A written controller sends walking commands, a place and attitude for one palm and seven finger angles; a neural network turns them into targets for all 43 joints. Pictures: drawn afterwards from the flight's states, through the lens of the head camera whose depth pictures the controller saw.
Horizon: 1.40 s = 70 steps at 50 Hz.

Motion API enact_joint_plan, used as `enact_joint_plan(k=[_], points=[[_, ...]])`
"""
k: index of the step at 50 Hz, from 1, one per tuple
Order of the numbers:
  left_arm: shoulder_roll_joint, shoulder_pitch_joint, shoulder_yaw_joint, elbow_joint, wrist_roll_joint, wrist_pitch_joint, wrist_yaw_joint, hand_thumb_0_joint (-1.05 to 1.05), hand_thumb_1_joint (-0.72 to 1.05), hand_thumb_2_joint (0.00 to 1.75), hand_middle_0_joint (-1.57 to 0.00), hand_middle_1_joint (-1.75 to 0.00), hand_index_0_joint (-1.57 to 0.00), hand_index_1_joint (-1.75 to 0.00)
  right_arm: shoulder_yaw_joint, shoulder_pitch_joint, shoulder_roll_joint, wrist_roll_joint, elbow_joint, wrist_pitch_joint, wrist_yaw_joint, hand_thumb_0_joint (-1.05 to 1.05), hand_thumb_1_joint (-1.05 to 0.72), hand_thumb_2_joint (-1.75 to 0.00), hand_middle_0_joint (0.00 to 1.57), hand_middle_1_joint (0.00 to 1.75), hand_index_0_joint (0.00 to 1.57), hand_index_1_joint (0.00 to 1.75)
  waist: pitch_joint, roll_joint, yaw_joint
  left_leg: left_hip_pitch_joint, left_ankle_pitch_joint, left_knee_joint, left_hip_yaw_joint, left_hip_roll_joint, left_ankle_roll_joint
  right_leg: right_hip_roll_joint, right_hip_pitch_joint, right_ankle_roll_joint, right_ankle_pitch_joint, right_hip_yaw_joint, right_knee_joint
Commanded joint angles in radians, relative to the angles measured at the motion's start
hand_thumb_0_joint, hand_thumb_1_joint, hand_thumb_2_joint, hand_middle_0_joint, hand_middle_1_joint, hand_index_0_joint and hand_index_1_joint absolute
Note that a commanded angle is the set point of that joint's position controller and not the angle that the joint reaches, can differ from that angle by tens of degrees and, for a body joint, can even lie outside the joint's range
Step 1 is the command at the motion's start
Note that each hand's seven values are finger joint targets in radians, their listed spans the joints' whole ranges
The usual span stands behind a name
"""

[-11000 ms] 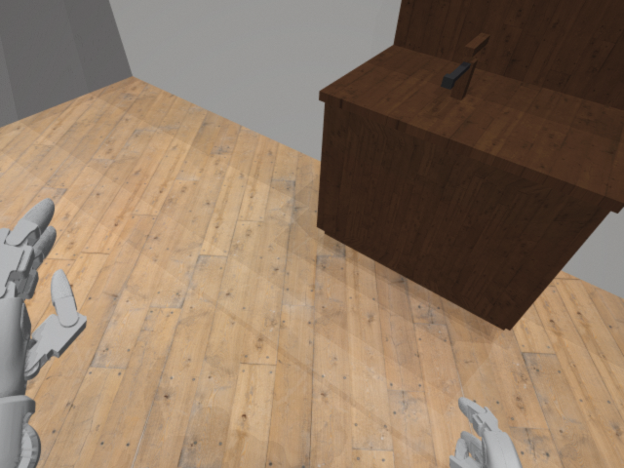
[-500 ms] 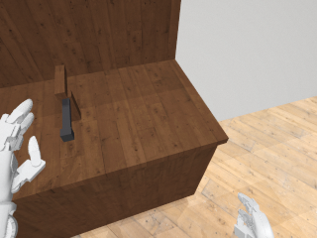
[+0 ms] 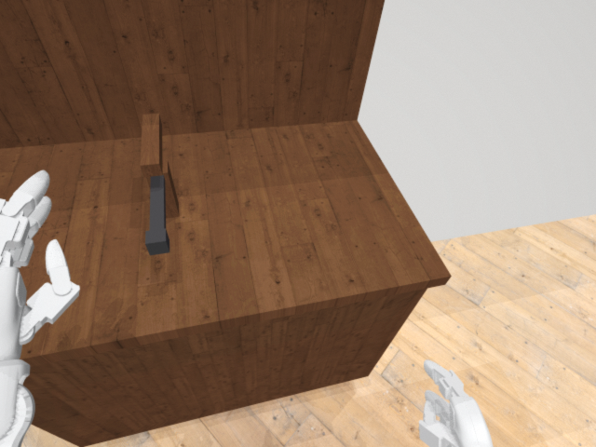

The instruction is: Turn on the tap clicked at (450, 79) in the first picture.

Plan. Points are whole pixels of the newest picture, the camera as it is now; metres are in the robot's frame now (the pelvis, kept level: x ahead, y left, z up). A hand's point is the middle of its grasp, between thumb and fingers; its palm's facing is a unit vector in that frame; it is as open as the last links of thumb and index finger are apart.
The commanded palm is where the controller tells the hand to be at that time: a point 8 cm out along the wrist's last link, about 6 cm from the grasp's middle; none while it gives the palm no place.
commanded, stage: look again from close up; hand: left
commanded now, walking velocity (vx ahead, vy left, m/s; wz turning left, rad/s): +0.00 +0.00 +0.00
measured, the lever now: (157, 241) +0.37 +0.25 +0.04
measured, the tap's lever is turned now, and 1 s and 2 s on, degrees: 0 0 0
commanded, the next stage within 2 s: shuffle to correct the standing spot in 0.20 s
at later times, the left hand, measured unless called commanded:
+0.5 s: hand (103, 251) +0.26 +0.24 +0.16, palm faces +0.37 -0.85 -0.38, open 7.4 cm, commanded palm +0.20 +0.27 +0.18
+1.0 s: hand (167, 272) +0.25 +0.17 +0.16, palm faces +0.31 -0.86 -0.41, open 7.4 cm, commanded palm +0.19 +0.21 +0.18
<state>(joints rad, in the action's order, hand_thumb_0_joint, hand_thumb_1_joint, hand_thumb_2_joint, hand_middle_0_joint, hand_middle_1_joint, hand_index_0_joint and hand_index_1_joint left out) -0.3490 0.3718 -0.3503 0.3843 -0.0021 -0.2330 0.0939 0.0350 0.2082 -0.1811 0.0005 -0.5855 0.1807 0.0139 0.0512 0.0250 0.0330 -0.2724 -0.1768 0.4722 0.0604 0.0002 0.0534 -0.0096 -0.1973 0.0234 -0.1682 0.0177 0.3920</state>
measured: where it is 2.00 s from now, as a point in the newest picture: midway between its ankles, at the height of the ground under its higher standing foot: outside the picture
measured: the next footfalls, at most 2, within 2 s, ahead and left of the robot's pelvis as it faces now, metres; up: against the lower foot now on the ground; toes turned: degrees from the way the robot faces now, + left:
none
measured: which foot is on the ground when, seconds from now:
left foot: down 0.00-1.00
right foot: down 0.00-1.00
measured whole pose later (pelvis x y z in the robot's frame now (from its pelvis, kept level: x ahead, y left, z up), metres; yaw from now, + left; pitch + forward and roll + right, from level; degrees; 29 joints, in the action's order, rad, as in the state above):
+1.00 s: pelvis +0.02 -0.07 +0.00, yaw -1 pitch +1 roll -1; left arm -0.40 0.47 -0.38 0.51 -0.09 -0.17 0.07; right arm -0.03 0.21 -0.22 -0.01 -0.55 0.09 0.04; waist 0.05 0.00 0.00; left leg -0.31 -0.21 0.50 0.03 0.10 -0.04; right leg -0.11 -0.23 -0.07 -0.21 -0.01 0.43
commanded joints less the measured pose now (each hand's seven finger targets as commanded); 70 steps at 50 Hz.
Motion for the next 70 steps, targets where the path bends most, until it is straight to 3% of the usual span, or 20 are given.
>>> enact_joint_plan(k=[1,12,19,20,24,30,35,36,37,46,54,58,59,60,61,63,65,66,68,70], points=[[-0.169,-0.115,-0.101,0.302,-0.014,-0.073,0.02,0.0,0.9,0.9,-0.2,-0.3,-0.2,-0.3,-0.06,-0.093,-0.135,-0.008,0.155,0.051,0.018,0.0,-0.9,-0.9,0.2,0.3,0.2,0.3,-0.134,-0.126,-0.005,0.025,-0.225,-0.199,-0.147,0.092,-0.023,0.01,0.057,-0.032,-0.031,0.017,-0.04],[-0.165,-0.027,-0.097,0.277,-0.036,-0.046,0.021,0.0,0.9,0.9,-0.2,-0.3,-0.2,-0.3,-0.074,-0.083,-0.142,-0.015,0.15,0.025,0.021,0.0,-0.9,-0.9,0.2,0.3,0.2,0.3,-0.175,-0.083,-0.008,0.135,0.19,-0.101,-0.106,0.084,-0.048,0.041,0.06,-0.038,0.188,0.023,-0.033],[-0.188,-0.029,-0.115,0.323,-0.054,-0.037,0.015,0.0,0.9,0.9,-0.2,-0.3,-0.2,-0.3,-0.075,-0.089,-0.133,-0.019,0.168,0.002,0.025,0.0,-0.9,-0.9,0.2,0.3,0.2,0.3,-0.194,-0.094,-0.009,0.188,0.335,-0.107,-0.114,0.117,-0.071,0.023,0.049,-0.025,0.172,-0.007,-0.005],[-0.209,-0.036,-0.132,0.346,-0.053,-0.036,0.016,0.0,0.9,0.9,-0.2,-0.3,-0.2,-0.3,-0.072,-0.102,-0.13,-0.021,0.167,0.002,0.026,0.0,-0.9,-0.9,0.2,0.3,0.2,0.3,-0.194,-0.13,-0.01,0.207,0.387,-0.107,-0.114,0.121,-0.08,0.014,0.032,-0.024,0.158,-0.021,0.009],[-0.187,-0.017,-0.116,0.319,-0.06,-0.025,0.011,0.0,0.9,0.9,-0.2,-0.3,-0.2,-0.3,-0.082,-0.085,-0.128,-0.015,0.179,-0.008,0.017,0.0,-0.9,-0.9,0.2,0.3,0.2,0.3,-0.179,-0.151,-0.008,0.183,0.338,-0.118,-0.123,0.178,-0.063,0.022,0.013,-0.021,0.036,-0.019,0.022],[-0.203,0.017,-0.14,0.32,-0.068,-0.012,0.008,0.0,0.9,0.9,-0.2,-0.3,-0.2,-0.3,-0.086,-0.099,-0.129,-0.019,0.188,-0.014,0.016,0.0,-0.9,-0.9,0.2,0.3,0.2,0.3,-0.179,-0.09,-0.012,0.144,0.209,-0.066,-0.095,0.15,-0.049,0.032,0.025,-0.028,0.168,0.014,-0.03],[-0.216,0.001,-0.148,0.329,-0.08,-0.003,0.002,0.0,0.9,0.9,-0.2,-0.3,-0.2,-0.3,-0.091,-0.109,-0.13,-0.016,0.19,-0.019,0.026,0.0,-0.9,-0.9,0.2,0.3,0.2,0.3,-0.163,-0.08,-0.017,0.126,0.077,-0.052,-0.083,0.129,-0.042,0.039,-0.021,-0.034,0.146,0.054,-0.055],[-0.181,-0.004,-0.112,0.318,-0.082,-0.003,-0.003,0.0,0.9,0.9,-0.2,-0.3,-0.2,-0.3,-0.09,-0.1,-0.134,-0.011,0.187,-0.024,0.025,0.0,-0.9,-0.9,0.2,0.3,0.2,0.3,-0.155,-0.081,-0.022,0.113,0.039,-0.055,-0.076,0.118,-0.041,0.033,-0.03,-0.032,0.121,0.053,-0.064],[-0.21,-0.01,-0.138,0.332,-0.082,-0.003,0.0,0.0,0.9,0.9,-0.2,-0.3,-0.2,-0.3,-0.098,-0.102,-0.134,-0.013,0.195,-0.022,0.029,0.0,-0.9,-0.9,0.2,0.3,0.2,0.3,-0.156,-0.084,-0.018,0.115,0.025,-0.05,-0.079,0.124,-0.039,0.04,-0.037,-0.034,0.116,0.067,-0.062],[-0.206,0.053,-0.142,0.329,-0.095,0.008,-0.002,0.0,0.9,0.9,-0.2,-0.3,-0.2,-0.3,-0.104,-0.086,-0.135,-0.013,0.189,-0.035,0.037,0.0,-0.9,-0.9,0.2,0.3,0.2,0.3,-0.173,-0.044,-0.028,0.114,0.012,0.007,-0.048,0.094,-0.037,0.053,-0.071,-0.032,0.088,0.078,-0.084],[-0.21,0.099,-0.147,0.303,-0.085,0.016,0.033,0.0,0.9,0.9,-0.2,-0.3,-0.2,-0.3,-0.084,-0.106,-0.135,-0.025,0.183,-0.039,0.039,0.0,-0.9,-0.9,0.2,0.3,0.2,0.3,-0.153,-0.032,-0.017,0.083,-0.032,0.043,-0.066,0.051,-0.028,0.107,-0.05,-0.005,0.009,0.169,-0.151],[-0.204,0.066,-0.126,0.287,-0.077,0.02,0.039,0.0,0.9,0.9,-0.2,-0.3,-0.2,-0.3,-0.078,-0.107,-0.142,-0.02,0.167,-0.038,0.043,0.0,-0.9,-0.9,0.2,0.3,0.2,0.3,-0.126,-0.015,-0.019,0.113,-0.002,-0.001,-0.076,0.064,-0.021,0.091,-0.066,-0.01,-0.001,0.139,-0.149],[-0.953,-0.865,-0.674,0.474,0.052,-0.073,0.016,0.0,0.9,0.9,-0.2,-0.3,-0.2,-0.3,-0.116,0.046,-0.165,0.016,0.112,0.019,0.05,0.0,-0.9,-0.9,0.2,0.3,0.2,0.3,0.057,0.16,0.008,0.029,0.009,0.073,0.055,0.038,-0.046,0.06,-0.21,0.107,0.21,0.137,-0.255],[-0.574,-0.634,-0.411,0.115,-0.037,-0.034,-0.002,0.0,0.9,0.9,-0.2,-0.3,-0.2,-0.3,-0.096,-0.068,-0.132,-0.039,0.073,-0.005,0.043,0.0,-0.9,-0.9,0.2,0.3,0.2,0.3,-0.016,-0.135,-0.016,0.054,0.057,-0.023,-0.041,0.095,-0.035,0.165,-0.13,-0.071,0.152,0.103,-0.077],[-0.384,-0.435,-0.283,0.152,-0.049,-0.033,-0.004,0.0,0.9,0.9,-0.2,-0.3,-0.2,-0.3,-0.101,-0.101,-0.139,-0.021,0.117,-0.005,0.025,0.0,-0.9,-0.9,0.2,0.3,0.2,0.3,-0.067,-0.119,0.0,0.137,0.047,-0.021,-0.04,0.09,-0.039,0.109,-0.093,-0.049,0.189,0.167,-0.055],[-0.209,-0.201,-0.135,-0.022,-0.054,-0.008,-0.034,0.0,0.9,0.9,-0.2,-0.3,-0.2,-0.3,-0.113,-0.042,-0.163,-0.031,0.12,0.006,0.012,0.0,-0.9,-0.9,0.2,0.3,0.2,0.3,-0.161,-0.108,0.014,0.177,0.064,0.0,0.002,0.065,-0.021,0.094,-0.035,0.011,0.243,0.15,-0.04],[-0.083,-0.014,-0.024,0.058,-0.066,0.004,-0.047,0.0,0.9,0.9,-0.2,-0.3,-0.2,-0.3,-0.107,-0.048,-0.146,-0.047,0.142,-0.004,-0.026,0.0,-0.9,-0.9,0.2,0.3,0.2,0.3,-0.243,-0.068,0.018,0.206,0.13,-0.015,-0.003,0.076,-0.005,0.084,0.037,0.033,0.292,0.1,0.013],[-0.079,0.014,0.001,0.146,-0.057,0.005,-0.048,0.0,0.9,0.9,-0.2,-0.3,-0.2,-0.3,-0.104,-0.05,-0.146,-0.048,0.164,-0.006,-0.035,0.0,-0.9,-0.9,0.2,0.3,0.2,0.3,-0.253,-0.036,0.014,0.215,0.153,-0.018,-0.017,0.089,-0.003,0.074,0.035,0.031,0.263,0.084,0.016],[-0.13,0.042,-0.029,0.251,-0.046,0.006,-0.036,0.0,0.9,0.9,-0.2,-0.3,-0.2,-0.3,-0.093,-0.079,-0.141,-0.041,0.187,0.0,-0.035,0.0,-0.9,-0.9,0.2,0.3,0.2,0.3,-0.231,0.025,0.014,0.201,0.106,-0.041,-0.037,0.103,-0.005,0.062,0.012,0.01,0.149,0.064,-0.007],[-0.243,0.081,-0.152,0.273,-0.038,0.009,-0.008,0.0,0.9,0.9,-0.2,-0.3,-0.2,-0.3,-0.083,-0.106,-0.147,-0.033,0.188,-0.006,-0.022,0.0,-0.9,-0.9,0.2,0.3,0.2,0.3,-0.206,0.063,0.016,0.185,0.05,-0.065,-0.045,0.103,-0.014,0.056,-0.019,-0.021,0.067,0.059,-0.022]])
